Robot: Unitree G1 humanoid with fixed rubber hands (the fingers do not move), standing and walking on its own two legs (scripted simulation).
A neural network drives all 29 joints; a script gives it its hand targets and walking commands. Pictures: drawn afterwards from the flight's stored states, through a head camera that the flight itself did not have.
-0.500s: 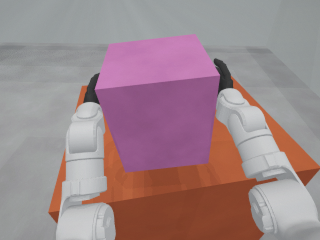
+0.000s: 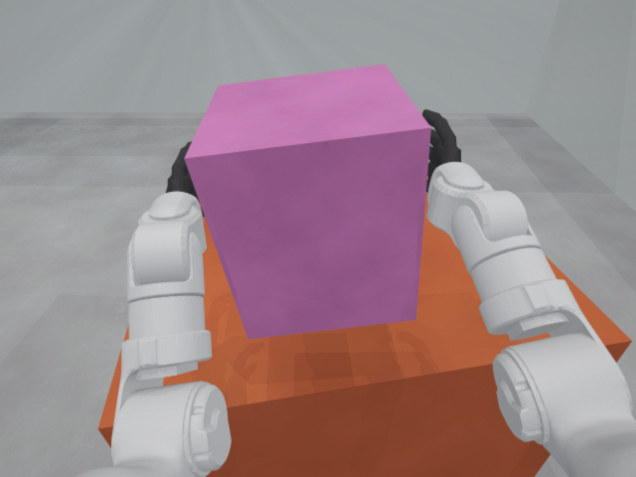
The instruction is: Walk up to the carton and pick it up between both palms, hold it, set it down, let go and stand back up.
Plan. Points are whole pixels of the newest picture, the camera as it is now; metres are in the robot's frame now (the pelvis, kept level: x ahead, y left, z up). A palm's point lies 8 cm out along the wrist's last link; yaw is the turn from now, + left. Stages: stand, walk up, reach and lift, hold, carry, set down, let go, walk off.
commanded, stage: hold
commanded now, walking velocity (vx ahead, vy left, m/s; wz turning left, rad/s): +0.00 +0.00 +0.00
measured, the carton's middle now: (316, 201) +0.39 +0.01 +0.23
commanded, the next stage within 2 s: none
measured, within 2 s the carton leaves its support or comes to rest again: neither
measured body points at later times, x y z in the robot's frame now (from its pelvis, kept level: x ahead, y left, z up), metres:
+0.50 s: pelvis +0.00 +0.01 +0.00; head -0.07 +0.02 +0.44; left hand +0.38 +0.17 +0.26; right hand +0.39 -0.14 +0.28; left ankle +0.07 +0.14 -0.74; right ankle -0.05 -0.11 -0.74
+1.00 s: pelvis +0.00 +0.01 +0.00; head -0.07 +0.02 +0.44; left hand +0.37 +0.17 +0.25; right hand +0.39 -0.14 +0.27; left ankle +0.07 +0.14 -0.74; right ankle -0.05 -0.11 -0.74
